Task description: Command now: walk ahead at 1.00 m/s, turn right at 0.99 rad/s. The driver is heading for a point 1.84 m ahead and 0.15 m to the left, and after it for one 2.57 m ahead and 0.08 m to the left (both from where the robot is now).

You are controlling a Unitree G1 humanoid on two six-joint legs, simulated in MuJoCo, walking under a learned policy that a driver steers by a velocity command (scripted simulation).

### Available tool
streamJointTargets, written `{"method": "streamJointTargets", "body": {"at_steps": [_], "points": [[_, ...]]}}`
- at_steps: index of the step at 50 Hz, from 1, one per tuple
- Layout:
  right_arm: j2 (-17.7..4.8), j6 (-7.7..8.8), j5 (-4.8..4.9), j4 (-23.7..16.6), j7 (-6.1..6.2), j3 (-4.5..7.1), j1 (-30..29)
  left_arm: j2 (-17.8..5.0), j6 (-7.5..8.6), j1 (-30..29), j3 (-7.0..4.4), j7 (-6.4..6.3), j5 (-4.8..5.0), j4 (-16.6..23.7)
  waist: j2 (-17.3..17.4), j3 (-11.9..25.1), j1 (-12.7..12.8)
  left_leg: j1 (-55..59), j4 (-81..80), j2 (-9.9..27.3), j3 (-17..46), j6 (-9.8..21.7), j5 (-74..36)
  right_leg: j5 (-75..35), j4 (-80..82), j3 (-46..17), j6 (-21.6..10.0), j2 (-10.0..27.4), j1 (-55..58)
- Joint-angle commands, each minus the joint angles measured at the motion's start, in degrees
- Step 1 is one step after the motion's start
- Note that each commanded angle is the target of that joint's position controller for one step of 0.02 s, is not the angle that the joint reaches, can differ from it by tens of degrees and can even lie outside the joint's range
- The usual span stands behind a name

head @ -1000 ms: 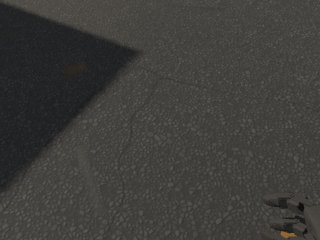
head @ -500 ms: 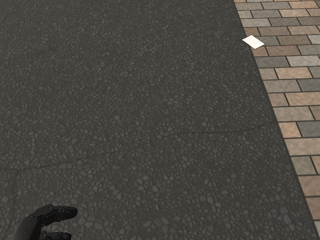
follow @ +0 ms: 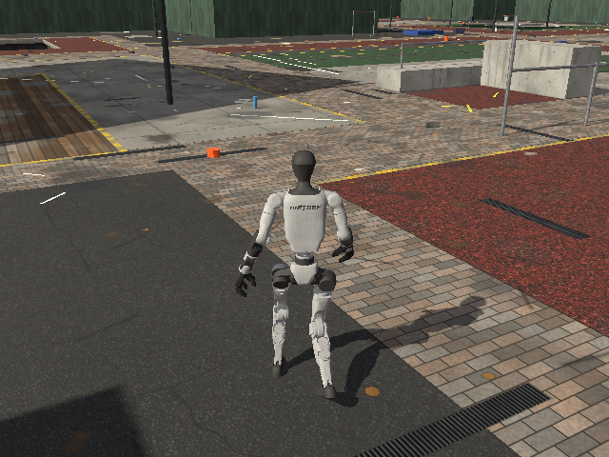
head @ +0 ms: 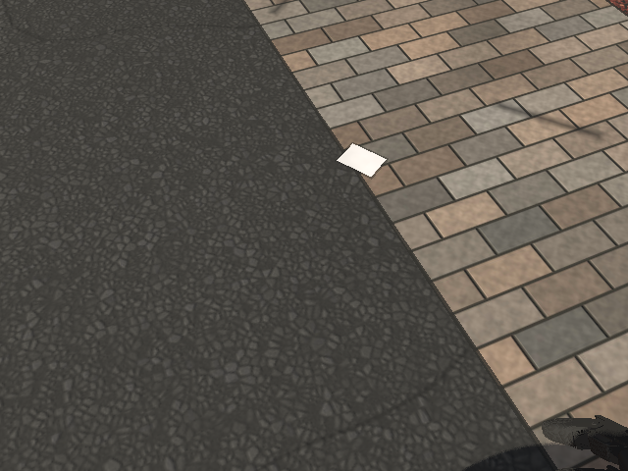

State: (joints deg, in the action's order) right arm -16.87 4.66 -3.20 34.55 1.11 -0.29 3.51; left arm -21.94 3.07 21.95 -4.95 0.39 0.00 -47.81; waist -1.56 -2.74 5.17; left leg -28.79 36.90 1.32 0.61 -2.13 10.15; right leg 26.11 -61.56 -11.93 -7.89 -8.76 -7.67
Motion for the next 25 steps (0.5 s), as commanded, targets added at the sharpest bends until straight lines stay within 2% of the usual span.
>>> {"method": "streamJointTargets", "body": {"at_steps": [1, 2, 3, 4, 5, 6, 7, 10, 11, 13, 15, 16, 17, 18, 19, 20, 21, 22, 23, 24, 25], "points": [[-8.2, -0.78, 0.14, 0.8, 0.31, 4.42, 12.9, -3.5, 0.07, -6.7, 1.02, 0.59, -1.35, 8.1, 7.4, 9.5, -8.8, 36.6, -22.5, 20.6, 34.3, 8.6, 33.0, -9.4, -18.2, 5.9, 1.2, 8.3, -36.6], [-6.7, -0.82, -0.12, 2.1, 0.07, 4.07, 13.2, -3.0, -0.63, -8.6, 0.98, 1.49, -1.72, 8.1, 3.8, 6.3, -8.3, 31.6, -22.6, 18.1, 26.0, 7.7, 22.6, -10.3, -16.3, 6.5, 1.8, 10.1, -35.2], [-6.1, -0.45, 0.16, 4.2, 0.18, 3.72, 15.1, -1.5, -1.33, -9.8, 1.29, 2.46, -2.25, 9.2, 4.8, 4.0, -7.6, 28.0, -23.2, 16.6, 19.7, 7.3, 16.6, -10.3, -15.3, 6.4, 2.2, 11.6, -34.7], [-4.9, 0.11, 0.74, 6.2, -0.22, 3.45, 16.6, 0.2, -2.15, -10.7, 1.87, 3.17, -2.28, 10.1, 6.4, 2.1, -6.9, 25.7, -24.2, 15.7, 15.1, 6.5, 12.3, -10.7, -14.7, 6.7, 2.5, 13.1, -35.0], [-3.5, 0.69, 1.55, 7.9, -0.7, 3.16, 18.0, 1.7, -2.76, -12.8, 2.36, 3.58, -2.24, 11.2, 6.1, 0.9, -6.6, 25.1, -25.3, 14.5, 10.6, 5.4, 7.6, -11.6, -14.6, 7.1, 2.4, 13.9, -36.3], [-3.9, 1.32, 1.95, 8.5, -1.15, 3.22, 18.1, 2.3, -3.18, -13.7, 2.76, 3.93, -2.12, 12.6, 7.2, 0.6, -5.8, 24.6, -25.9, 15.4, 7.7, 5.5, 2.8, -13.2, -14.0, 7.5, 2.6, 14.4, -37.5], [-3.6, 1.76, 2.08, 8.9, -1.47, 3.21, 17.8, 2.2, -3.37, -15.9, 3.03, 4.15, -2.12, 13.7, 6.4, -0.1, -5.5, 23.7, -26.9, 14.8, 3.7, 5.3, -2.2, -15.6, -12.9, 8.3, 2.8, 14.7, -38.0], [-4.6, 2.74, 1.58, 9.8, -1.52, 3.34, 16.2, 1.7, -3.46, -21.4, 3.54, 4.72, -1.59, 16.7, 5.8, -3.2, -4.0, 21.1, -29.9, 12.4, -7.1, 4.5, -11.6, -23.5, -3.5, 11.0, 2.8, 14.2, -37.1], [-5.2, 2.87, 1.52, 10.5, -1.4, 3.46, 17.2, 1.3, -3.45, -23.6, 3.69, 5.1, -1.6, 17.2, 4.7, -4.4, -4.4, 21.7, -31.0, 11.6, -9.8, 4.1, -14.7, -25.1, 1.2, 13.5, 2.3, 13.7, -36.2], [-6.8, 2.78, 1.39, 11.9, -1.01, 3.84, 20.0, 2.1, -3.23, -27.9, 4.29, 5.93, -1.79, 18.2, 3.3, -6.4, -5.6, 24.0, -31.8, 10.7, -14.4, 3.0, -23.0, -26.4, 10.4, 18.3, 0.4, 12.2, -32.9], [-8.4, 2.28, 1.31, 12.8, -0.44, 3.95, 22.9, 2.4, -2.85, -28.5, 4.51, 5.89, -1.84, 17.5, 4.0, -5.1, -5.4, 27.9, -27.6, 10.5, -17.1, 2.1, -49.4, -25.0, 16.2, 22.7, -1.9, 7.7, -26.1], [-10.0, 1.75, 1.39, 13.1, 0.02, 4.2, 24.0, 1.9, -2.65, -26.5, 4.35, 5.47, -2.04, 16.6, 5.9, -3.0, -3.9, 30.4, -23.7, 11.6, -17.0, 2.1, -61.7, -22.9, 17.5, 23.3, -2.8, 5.4, -22.2], [-11.9, 0.95, 1.35, 13.1, 0.48, 4.54, 23.8, 0.6, -2.41, -21.9, 3.86, 4.87, -2.21, 15.0, 7.7, 0.0, -0.9, 31.9, -17.2, 12.9, -16.5, 2.4, -69.9, -19.8, 18.6, 22.6, -3.7, 3.5, -16.5], [-13.7, 0.0, 1.2, 12.6, 0.71, 4.87, 22.1, -1.3, -2.11, -13.1, 2.9, 4.11, -2.26, 12.1, 8.8, 4.2, 3.7, 30.8, -6.5, 14.3, -15.7, 3.5, -74.0, -16.5, 19.3, 20.9, -5.0, 1.9, -7.1], [-13.7, -0.63, 0.94, 11.5, 0.66, 4.74, 19.5, -3.7, -1.82, -0.4, 1.42, 3.08, -2.24, 7.7, 9.2, 9.3, 8.9, 25.9, 7.7, 14.6, -14.5, 5.1, -70.6, -15.3, 23.0, 17.5, -6.9, 1.8, 6.5], [-12.3, -0.93, 0.77, 11.4, 0.09, 4.7, 18.6, -6.4, -1.97, 5.7, -0.34, 1.65, -2.3, 4.6, 4.7, 11.1, 10.3, 14.5, 28.5, 9.5, -14.9, 5.0, -39.5, -12.6, 27.4, 11.1, -8.1, 5.1, 19.1], [-4.2, -0.37, 1.42, 7.0, -1.04, 2.97, 24.6, -12.8, -2.76, -1.0, -1.72, 0.62, -3.03, 6.3, -12.0, 15.3, -1.2, -8.6, 51.3, 0.7, -11.8, 2.2, 18.4, -13.9, 28.5, -15.8, -12.8, 21.8, 33.6], [-7.7, 0.6, 2.64, 3.9, -0.91, 3.01, 19.6, -12.2, -3.17, 1.6, -2.0, 0.18, -2.37, 8.1, -5.1, 24.1, 2.7, -15.7, 57.0, -0.5, 0.1, 2.9, 14.4, -6.1, 39.3, -30.2, -17.1, 25.4, 36.4], [-8.3, 1.24, 3.05, 3.1, -0.89, 2.94, 14.3, -10.1, -2.71, 0.3, -1.87, -0.44, -2.03, 6.9, 0.0, 14.9, 2.2, -19.3, 53.8, 2.2, 1.3, 3.1, 9.6, -5.5, 44.9, -26.7, -15.1, 25.0, 28.7], [-7.5, 1.4, 2.94, 3.9, -0.87, 2.56, 14.4, -7.2, -1.89, -1.5, -1.24, -0.75, -1.79, 5.6, 4.0, 6.2, -1.1, -17.5, 47.7, 4.8, 0.9, 3.4, 7.5, -8.6, 46.9, -21.3, -13.1, 23.6, 17.7], [-6.3, 0.82, 1.96, 4.5, -1.02, 2.19, 14.1, -5.1, -0.8, -3.5, -0.59, -0.97, -1.89, 5.0, 6.3, 3.1, -3.7, -13.5, 43.2, 6.5, 1.6, 3.2, 7.7, -11.6, 47.6, -16.6, -11.4, 21.0, 9.4]]}}
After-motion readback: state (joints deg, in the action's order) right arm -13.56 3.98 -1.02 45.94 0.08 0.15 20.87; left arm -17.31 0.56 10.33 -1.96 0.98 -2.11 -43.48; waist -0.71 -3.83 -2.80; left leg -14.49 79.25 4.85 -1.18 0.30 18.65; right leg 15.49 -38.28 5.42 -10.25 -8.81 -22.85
